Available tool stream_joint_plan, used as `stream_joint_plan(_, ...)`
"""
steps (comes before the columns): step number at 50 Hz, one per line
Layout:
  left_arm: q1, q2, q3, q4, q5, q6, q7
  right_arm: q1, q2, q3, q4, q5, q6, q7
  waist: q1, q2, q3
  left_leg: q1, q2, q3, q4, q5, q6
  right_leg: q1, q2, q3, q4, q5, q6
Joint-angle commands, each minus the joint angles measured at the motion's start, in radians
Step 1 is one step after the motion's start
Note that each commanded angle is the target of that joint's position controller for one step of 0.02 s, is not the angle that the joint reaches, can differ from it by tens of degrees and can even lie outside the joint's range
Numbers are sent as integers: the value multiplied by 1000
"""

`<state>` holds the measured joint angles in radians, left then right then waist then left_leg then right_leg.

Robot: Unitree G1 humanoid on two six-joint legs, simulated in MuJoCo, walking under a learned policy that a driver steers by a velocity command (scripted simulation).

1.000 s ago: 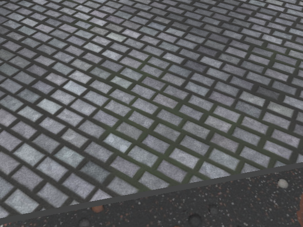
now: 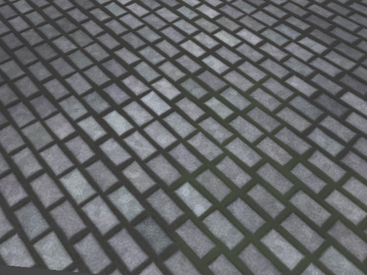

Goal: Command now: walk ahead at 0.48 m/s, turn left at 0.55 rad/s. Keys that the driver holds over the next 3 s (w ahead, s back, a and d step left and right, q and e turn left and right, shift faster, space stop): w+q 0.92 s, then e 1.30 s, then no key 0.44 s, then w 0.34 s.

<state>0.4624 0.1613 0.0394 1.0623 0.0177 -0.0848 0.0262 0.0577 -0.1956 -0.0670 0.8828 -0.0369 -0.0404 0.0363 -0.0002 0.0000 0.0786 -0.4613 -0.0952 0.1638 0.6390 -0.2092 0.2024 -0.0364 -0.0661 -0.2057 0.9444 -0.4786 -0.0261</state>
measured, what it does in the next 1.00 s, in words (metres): walks ahead, turning left: right foot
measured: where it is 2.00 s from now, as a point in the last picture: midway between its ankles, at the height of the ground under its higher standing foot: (153, 219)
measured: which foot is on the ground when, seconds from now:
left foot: down 0.00-0.52, up 0.54-1.00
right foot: up 0.00-0.50, down 0.52-1.00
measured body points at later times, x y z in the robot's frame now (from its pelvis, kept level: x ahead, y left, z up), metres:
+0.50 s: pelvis +0.28 -0.01 +0.02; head +0.33 +0.01 +0.47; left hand +0.47 +0.26 -0.06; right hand +0.28 -0.29 -0.10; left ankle +0.09 +0.02 -0.71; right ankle +0.47 -0.08 -0.69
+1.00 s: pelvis +0.52 +0.07 +0.03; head +0.56 +0.09 +0.48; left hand +0.36 +0.27 -0.11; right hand +0.83 +0.01 -0.06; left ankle +0.59 +0.24 -0.68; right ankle +0.47 -0.08 -0.71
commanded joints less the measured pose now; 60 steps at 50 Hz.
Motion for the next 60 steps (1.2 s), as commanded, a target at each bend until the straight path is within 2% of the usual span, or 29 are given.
stream_joint_plan(1, -137, 141, 26, -191, -11, -32, -26, 280, -233, -64, 32, 15, 19, -21, -102, 51, -184, 671, 421, -832, -412, -195, 235, -746, 35, 246, 567, 77, -24)
stream_joint_plan(3, -156, 145, 29, -192, -6, -42, -22, 197, -156, -43, 23, 19, 4, -29, -18, -91, -58, 436, 351, -639, -437, 69, 153, -653, -30, 246, 399, 197, -15)
stream_joint_plan(5, -126, 121, 27, -192, 25, -3, -24, 187, -131, -30, 20, 31, -20, -38, 32, -87, -66, 315, 279, -507, -435, 271, 123, -529, -56, 256, 303, 185, 18)
stream_joint_plan(7, -145, 110, 27, -210, 33, 27, -32, 227, -146, -29, 29, 42, -39, -41, 42, -50, -61, 287, 234, -442, -435, 359, 108, -524, -62, 237, 220, 182, 45)
stream_joint_plan(14, -450, 134, 26, -337, 27, 53, -48, 406, -168, -29, 30, 39, -32, -38, -64, 48, -31, 409, 190, -447, -427, 420, 5, -712, -29, 200, -56, 433, 76)
stream_joint_plan(21, -639, 140, 3, -438, 13, 33, -60, 483, -190, -30, 11, 21, -26, -54, -114, 86, -17, 560, 215, -513, -343, 552, 21, -702, 47, 196, -296, 443, 44)
stream_joint_plan(23, -588, 162, 6, -442, 7, 23, -56, 442, -209, -35, -7, 20, -28, -61, -73, 100, -26, 537, 223, -527, -305, 609, -6, -565, 65, 209, -383, 420, 19)
stream_joint_plan(25, -376, 216, 27, -384, 1, 11, -36, 374, -239, -41, -29, 21, -36, -53, 24, 92, -121, 461, 181, -500, -122, 813, -56, -246, 119, 193, -439, 358, -18)
stream_joint_plan(26, -222, 245, 39, -351, 6, -1, -21, 347, -240, -42, -38, 30, -44, -42, 106, 61, -206, 369, 130, -470, 75, 738, -77, -23, 68, 225, -489, 402, -44)
stream_joint_plan(27, -62, 318, 55, -345, 35, -5, -1, 360, -155, -20, -76, 41, -51, -33, 145, -52, -367, 226, 69, -409, 355, 366, -88, 215, -173, 457, -488, 210, -83)
stream_joint_plan(28, -109, 384, 69, -355, 53, 5, -7, 502, -91, -10, -98, 76, -41, -38, 37, -306, -446, -65, -76, -312, 611, -369, -115, 369, -412, 931, -605, 221, -201)
stream_joint_plan(29, -171, 292, 60, -366, 28, 18, -16, 481, -176, -17, -71, 32, -24, -48, 13, -159, -346, -139, 27, -306, 691, -281, -105, 243, -376, 959, -630, 97, -200)
stream_joint_plan(30, -240, 200, 37, -375, 19, 19, -19, 405, -177, -19, -71, 22, -17, -40, 6, -55, -197, -138, 65, -286, 660, -179, -114, 89, -321, 772, -656, 110, -176)
stream_joint_plan(31, -260, 165, 27, -365, 22, 16, -22, 360, -159, -16, -78, 19, -13, -31, 1, -9, -125, -123, 95, -274, 616, -132, -121, -10, -268, 630, -685, 207, -154)
stream_joint_plan(34, -214, 169, 25, -321, 10, -7, -24, 338, -135, -14, -95, 3, 19, -3, -24, -97, -84, -80, 133, -248, 562, -101, -133, -118, -199, 410, -738, 418, -120)
stream_joint_plan(37, -175, 180, 31, -300, -3, -29, -33, 256, -121, -9, -134, 0, 35, 15, -24, -96, -72, -165, 153, -235, 540, -37, -137, -98, -203, 305, -773, 516, -130)
stream_joint_plan(41, -125, 185, 33, -275, 0, -28, -33, 113, -111, 0, -189, 3, 33, 30, -2, -80, -36, -260, 164, -206, 411, 99, -153, -62, -181, 176, -792, 585, -124)
stream_joint_plan(46, -70, 216, 39, -250, -1, -22, -26, -59, -85, 21, -249, 2, 24, 51, 43, -81, -1, -192, 159, -108, 121, 201, -136, -13, -181, 61, -785, 640, -100)
stream_joint_plan(48, -29, 210, 33, -223, -2, -11, -22, -87, -68, 29, -259, -7, 17, 46, 52, -70, 21, -132, 127, -84, 15, 148, -123, 13, -185, 45, -740, 822, -100)
stream_joint_plan(50, -3, 227, 30, -193, -4, 2, -19, -41, -68, 30, -240, -18, 6, 30, 34, -97, -15, -25, 67, -61, -48, 76, -100, 61, -187, 44, -641, 1114, -94)
stream_joint_plan(52, -16, 241, 26, -176, -16, 13, -16, 160, -98, 18, -162, -33, -18, 10, -60, -101, -122, 216, 31, -73, -195, 162, -63, 62, -150, 43, -413, 1181, -66)
stream_joint_plan(53, -18, 219, 17, -186, -30, 12, -18, 271, -141, 9, -123, -55, -32, -3, -107, -64, -213, 452, 127, -133, -227, 406, -48, -70, -111, 40, -242, 955, -41)
stream_joint_plan(54, 14, 117, -9, -242, -41, 8, -23, 363, -233, -7, -115, -68, -38, -19, -102, 142, -397, 794, 481, -426, -73, 1061, 38, -335, -12, 26, 88, 174, -9)
stream_joint_plan(55, 88, 127, -8, -219, -79, 31, -12, 366, -248, -17, -116, 5, -31, -31, -93, 181, -593, 884, 605, -580, -77, 1332, 172, -413, 93, 204, 310, -191, 5)
stream_joint_plan(56, 18, 170, 8, -213, -62, 45, -6, 321, -216, -12, -122, 30, -23, -39, -86, 80, -501, 759, 534, -444, -130, 1234, 129, -436, 52, 284, 301, -127, 2)
stream_joint_plan(57, -36, 153, 5, -224, -47, 47, -8, 239, -163, 6, -119, 30, -24, -43, -53, 95, -329, 620, 489, -371, -195, 1073, 82, -484, 26, 266, 251, -82, 3)
stream_joint_plan(58, -53, 151, 9, -211, -25, 54, -8, 186, -113, 23, -116, 27, -24, -48, -18, 61, -205, 485, 435, -312, -252, 936, 28, -476, 5, 253, 189, -33, 9)
stream_joint_plan(59, -47, 149, 15, -204, -5, 70, -13, 153, -93, 30, -118, 31, -24, -56, 12, 76, -149, 384, 397, -256, -294, 858, -3, -433, -4, 243, 150, 16, 18)
stream_joint_plan(60, -12, 138, 19, -191, 7, 87, -19, 140, -100, 29, -120, 29, -23, -61, 32, 86, -148, 312, 382, -209, -318, 830, -13, -371, 11, 220, 162, 57, 28)
Next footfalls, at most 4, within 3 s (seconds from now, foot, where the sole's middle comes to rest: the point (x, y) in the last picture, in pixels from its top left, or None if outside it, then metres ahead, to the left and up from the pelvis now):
0.52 right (212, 253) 0.51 -0.06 -0.74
1.06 left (125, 221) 0.63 0.26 -0.74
1.56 right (178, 203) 0.70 0.06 -0.74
2.08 left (129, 214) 0.66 0.24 -0.74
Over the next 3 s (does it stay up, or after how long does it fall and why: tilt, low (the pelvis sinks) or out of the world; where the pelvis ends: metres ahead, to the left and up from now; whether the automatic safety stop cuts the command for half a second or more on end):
stays up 0.64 0.14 0.04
